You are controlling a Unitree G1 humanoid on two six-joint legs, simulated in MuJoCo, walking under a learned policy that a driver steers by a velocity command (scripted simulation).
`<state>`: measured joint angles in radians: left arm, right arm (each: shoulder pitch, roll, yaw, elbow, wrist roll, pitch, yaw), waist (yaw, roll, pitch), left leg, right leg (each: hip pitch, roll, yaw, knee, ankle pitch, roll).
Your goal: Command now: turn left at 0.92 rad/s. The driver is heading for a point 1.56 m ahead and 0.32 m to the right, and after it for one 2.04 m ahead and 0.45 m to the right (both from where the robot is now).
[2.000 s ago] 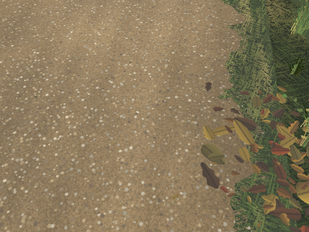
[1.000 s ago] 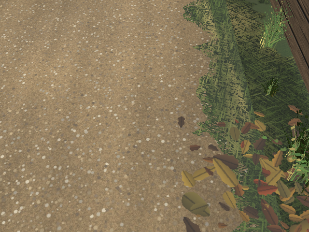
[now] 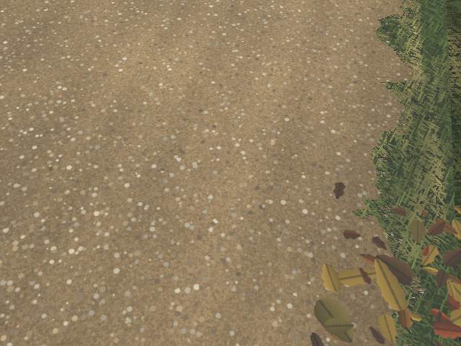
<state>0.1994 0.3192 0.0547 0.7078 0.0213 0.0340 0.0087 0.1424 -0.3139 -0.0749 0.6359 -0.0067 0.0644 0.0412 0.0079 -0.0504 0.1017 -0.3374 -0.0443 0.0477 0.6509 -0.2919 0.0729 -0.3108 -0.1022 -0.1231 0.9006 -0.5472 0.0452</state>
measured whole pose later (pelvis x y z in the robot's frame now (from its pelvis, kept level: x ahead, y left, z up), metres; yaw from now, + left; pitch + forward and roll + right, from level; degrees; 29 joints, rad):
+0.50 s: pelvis +0.04 +0.00 +0.01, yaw -2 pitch +0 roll +1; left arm 0.26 0.27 0.04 0.75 0.00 0.05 -0.02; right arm 0.17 -0.26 -0.02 0.74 -0.02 0.04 -0.03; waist 0.03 0.02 0.05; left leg -0.19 -0.05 0.08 0.54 -0.34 0.07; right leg -0.24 0.02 -0.04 0.61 -0.39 -0.04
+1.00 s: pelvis +0.15 +0.00 +0.01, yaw -27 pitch +3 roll +0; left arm 0.33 0.34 0.08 0.73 0.02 -0.01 -0.03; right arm 0.13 -0.33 -0.02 0.68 -0.03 -0.05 -0.01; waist 0.03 0.00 -0.03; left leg -0.34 -0.05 -0.06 0.53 -0.24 0.00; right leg -0.18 0.15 0.34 0.63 -0.44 -0.07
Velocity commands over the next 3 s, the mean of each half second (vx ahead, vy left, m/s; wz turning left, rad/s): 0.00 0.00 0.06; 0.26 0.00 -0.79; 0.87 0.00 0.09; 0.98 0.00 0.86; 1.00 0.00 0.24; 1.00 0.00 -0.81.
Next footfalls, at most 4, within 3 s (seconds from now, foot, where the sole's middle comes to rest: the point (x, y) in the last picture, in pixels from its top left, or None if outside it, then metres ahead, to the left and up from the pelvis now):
0.52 right None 0.06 -0.09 -0.76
0.98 left None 0.25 0.07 -0.76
1.42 right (344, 333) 0.46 -0.32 -0.76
1.88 left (305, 194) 0.91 -0.25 -0.76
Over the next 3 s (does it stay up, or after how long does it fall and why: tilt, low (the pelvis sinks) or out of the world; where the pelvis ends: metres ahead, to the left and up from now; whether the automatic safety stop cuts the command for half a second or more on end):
stays up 1.76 -0.23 0.01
